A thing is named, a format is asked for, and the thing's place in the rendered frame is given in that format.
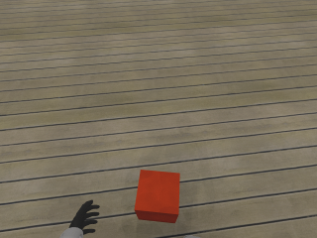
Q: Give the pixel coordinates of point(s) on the robot left forearm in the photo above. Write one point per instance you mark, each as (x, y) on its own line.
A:
(72, 232)

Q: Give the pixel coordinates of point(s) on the robot left hand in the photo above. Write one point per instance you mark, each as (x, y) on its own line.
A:
(81, 215)

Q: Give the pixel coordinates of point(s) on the carton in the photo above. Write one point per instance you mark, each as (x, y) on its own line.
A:
(158, 196)

